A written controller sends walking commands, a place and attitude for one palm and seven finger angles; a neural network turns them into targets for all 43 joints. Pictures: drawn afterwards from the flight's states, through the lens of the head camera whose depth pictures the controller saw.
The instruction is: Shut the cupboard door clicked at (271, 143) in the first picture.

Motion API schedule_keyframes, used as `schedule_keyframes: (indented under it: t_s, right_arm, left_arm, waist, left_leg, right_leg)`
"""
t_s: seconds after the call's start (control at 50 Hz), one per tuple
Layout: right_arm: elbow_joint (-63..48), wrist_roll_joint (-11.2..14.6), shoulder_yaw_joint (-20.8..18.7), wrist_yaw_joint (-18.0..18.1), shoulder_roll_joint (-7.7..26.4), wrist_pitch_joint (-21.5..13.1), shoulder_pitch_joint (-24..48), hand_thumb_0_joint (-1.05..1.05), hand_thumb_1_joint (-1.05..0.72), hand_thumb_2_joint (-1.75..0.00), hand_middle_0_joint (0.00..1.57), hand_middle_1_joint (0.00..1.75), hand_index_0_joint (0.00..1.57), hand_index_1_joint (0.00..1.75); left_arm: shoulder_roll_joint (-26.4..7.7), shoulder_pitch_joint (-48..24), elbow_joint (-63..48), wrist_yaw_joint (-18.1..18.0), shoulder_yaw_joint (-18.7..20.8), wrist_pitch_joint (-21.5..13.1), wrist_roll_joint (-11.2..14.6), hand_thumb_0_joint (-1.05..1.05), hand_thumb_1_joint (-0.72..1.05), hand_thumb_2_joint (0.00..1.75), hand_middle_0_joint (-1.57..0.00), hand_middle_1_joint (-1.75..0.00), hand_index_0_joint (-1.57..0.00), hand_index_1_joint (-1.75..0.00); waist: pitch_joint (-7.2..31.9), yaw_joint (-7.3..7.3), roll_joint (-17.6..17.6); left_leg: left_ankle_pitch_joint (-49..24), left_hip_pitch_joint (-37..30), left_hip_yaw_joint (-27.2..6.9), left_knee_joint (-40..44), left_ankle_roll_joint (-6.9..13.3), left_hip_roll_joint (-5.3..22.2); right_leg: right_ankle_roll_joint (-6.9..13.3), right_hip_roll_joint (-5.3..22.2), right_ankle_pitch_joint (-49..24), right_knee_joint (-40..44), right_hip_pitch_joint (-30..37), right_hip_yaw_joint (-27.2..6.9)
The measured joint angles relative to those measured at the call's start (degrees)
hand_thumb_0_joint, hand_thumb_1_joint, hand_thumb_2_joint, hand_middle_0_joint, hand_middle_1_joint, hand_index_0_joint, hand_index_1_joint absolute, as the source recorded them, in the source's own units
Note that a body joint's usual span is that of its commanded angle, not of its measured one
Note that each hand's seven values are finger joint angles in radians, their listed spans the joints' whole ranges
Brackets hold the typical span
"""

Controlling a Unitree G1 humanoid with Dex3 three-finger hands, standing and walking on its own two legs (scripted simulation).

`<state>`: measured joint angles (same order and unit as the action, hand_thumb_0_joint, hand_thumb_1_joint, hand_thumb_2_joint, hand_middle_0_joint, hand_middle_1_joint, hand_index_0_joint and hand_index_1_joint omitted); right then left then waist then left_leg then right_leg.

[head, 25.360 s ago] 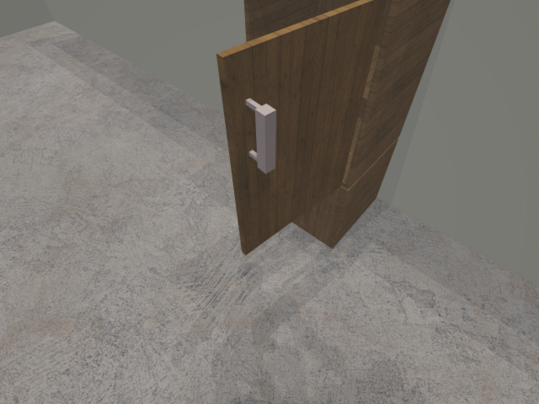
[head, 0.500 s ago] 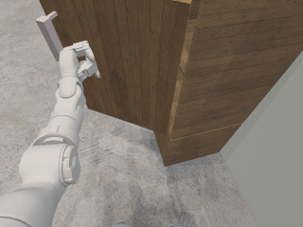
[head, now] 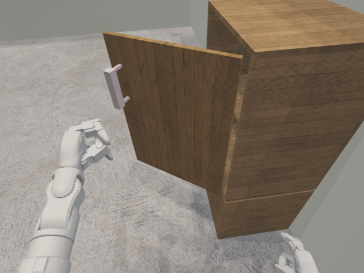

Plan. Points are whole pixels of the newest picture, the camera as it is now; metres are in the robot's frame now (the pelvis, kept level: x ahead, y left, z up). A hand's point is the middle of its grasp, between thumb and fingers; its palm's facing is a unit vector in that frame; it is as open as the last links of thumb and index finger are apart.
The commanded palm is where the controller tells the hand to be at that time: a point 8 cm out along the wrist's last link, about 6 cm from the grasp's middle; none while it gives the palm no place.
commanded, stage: draw the hand back to the body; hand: left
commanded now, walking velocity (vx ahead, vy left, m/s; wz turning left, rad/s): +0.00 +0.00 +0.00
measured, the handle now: (119, 86) +0.66 +0.25 +0.09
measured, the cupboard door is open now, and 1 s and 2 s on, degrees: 54 54 54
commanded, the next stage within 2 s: step back with the hand held close in 0.96 s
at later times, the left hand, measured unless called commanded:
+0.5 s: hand (33, 188) +0.22 +0.27 +0.16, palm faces +0.40 -0.84 -0.36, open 5.5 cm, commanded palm +0.16 +0.31 +0.18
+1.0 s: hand (22, 195) +0.20 +0.27 +0.17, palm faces +0.44 -0.81 -0.39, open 7.4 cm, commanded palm +0.15 +0.31 +0.18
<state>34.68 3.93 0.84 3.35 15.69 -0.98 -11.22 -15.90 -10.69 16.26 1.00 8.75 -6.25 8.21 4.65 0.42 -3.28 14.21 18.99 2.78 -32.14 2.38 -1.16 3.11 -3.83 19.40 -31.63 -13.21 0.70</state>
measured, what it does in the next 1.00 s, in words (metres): stands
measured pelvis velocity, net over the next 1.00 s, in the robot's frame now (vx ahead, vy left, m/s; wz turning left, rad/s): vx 0.02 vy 0.01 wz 0.01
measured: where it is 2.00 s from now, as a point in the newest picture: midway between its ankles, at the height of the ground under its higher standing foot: outside the picture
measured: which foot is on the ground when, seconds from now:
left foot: down 0.00-1.00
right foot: down 0.00-1.00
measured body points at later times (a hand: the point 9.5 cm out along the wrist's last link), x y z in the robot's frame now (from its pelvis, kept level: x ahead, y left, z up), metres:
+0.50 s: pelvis +0.01 +0.01 +0.01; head -0.01 -0.02 +0.46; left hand +0.19 +0.31 +0.18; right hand +0.18 -0.19 -0.09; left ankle +0.03 +0.09 -0.73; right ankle -0.03 -0.08 -0.73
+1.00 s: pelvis +0.02 +0.01 +0.01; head -0.01 -0.01 +0.46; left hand +0.17 +0.31 +0.19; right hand +0.21 -0.20 -0.07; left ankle +0.03 +0.09 -0.73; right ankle -0.03 -0.08 -0.73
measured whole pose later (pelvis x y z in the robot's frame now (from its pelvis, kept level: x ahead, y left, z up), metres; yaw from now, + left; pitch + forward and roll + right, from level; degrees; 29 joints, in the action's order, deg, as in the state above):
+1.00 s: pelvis +0.02 +0.01 +0.01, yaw +1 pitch -4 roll +0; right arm 35.4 0.9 1.5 3.1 12.9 -3.7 -10.9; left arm -20.3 26.6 -21.0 -5.8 18.7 -5.4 5.1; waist 0.3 -3.1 -3.9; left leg 11.7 7.9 2.1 -23.3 3.0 -2.4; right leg 2.6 -2.9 15.8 -20.3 -0.8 0.8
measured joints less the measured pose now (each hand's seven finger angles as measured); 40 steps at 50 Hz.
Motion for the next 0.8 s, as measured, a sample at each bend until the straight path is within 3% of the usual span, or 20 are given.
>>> schedule_keyframes:
  t_s: [0.12,0.24,0.4,0.62,0.8]
  right_arm:
    - [-1.9,-0.4,1.3,0.1,-1.3,0.5,3.6,0.01,-0.91,-0.90,0.20,0.30,0.19,0.30]
    - [-1.4,-1.4,2.6,-0.3,-2.3,0.2,3.5,0.01,-0.91,-0.90,0.20,0.30,0.20,0.30]
    - [0.5,-2.2,3.2,-0.8,-3.5,1.2,0.8,0.01,-0.90,-0.90,0.21,0.30,0.20,0.30]
    - [1.6,-2.5,0.5,-0.7,-1.7,-0.2,-1.8,0.02,-0.90,-0.90,0.21,0.30,0.20,0.30]
    - [1.7,-2.6,-0.4,0.1,-0.9,-2.1,0.0,0.02,-0.91,-0.90,0.20,0.30,0.20,0.30]
  left_arm:
    - [-0.7,7.8,-9.2,-3.7,-1.0,1.0,-2.0,0.02,0.89,0.90,-1.06,-1.23,-1.06,-1.24]
    - [-1.2,14.5,-17.7,-5.3,-0.6,1.8,-2.8,0.02,0.89,0.90,-0.90,-1.06,-0.90,-1.07]
    - [-2.8,24.0,-25.8,-5.6,4.2,1.9,-2.7,0.02,0.89,0.90,-0.68,-0.82,-0.69,-0.83]
    - [-5.2,38.9,-36.6,-6.3,11.2,1.2,-2.5,0.02,0.89,0.90,-0.38,-0.50,-0.39,-0.50]
    - [-3.1,36.0,-34.6,-7.4,10.4,0.9,-3.1,0.02,0.89,0.90,-0.24,-0.34,-0.24,-0.34]
  waist:
    - [-2.8,-2.08,0.1]
    - [-4.8,-3.49,-0.8]
    - [-5.2,-3.30,-1.5]
    - [-4.4,-3.31,-1.6]
    - [-5.1,-4.22,-1.4]
  left_leg:
    - [-2.0,-4.8,-0.8,4.1,0.2,-0.5]
    - [-3.6,-8.5,-1.1,7.7,0.6,-1.2]
    - [-3.8,-10.8,-0.7,9.7,0.9,-1.5]
    - [-2.6,-10.9,-0.5,8.7,0.9,-1.3]
    - [-3.0,-10.6,-1.3,8.7,1.0,-1.7]
  right_leg:
    - [0.0,0.3,-2.2,4.9,5.4,0.6]
    - [-0.4,0.9,-3.7,8.5,9.2,0.8]
    - [-0.7,1.2,-4.2,10.9,11.6,0.3]
    - [-0.8,1.1,-3.7,11.2,12.2,0.0]
    - [-0.8,1.4,-3.5,10.6,11.9,0.8]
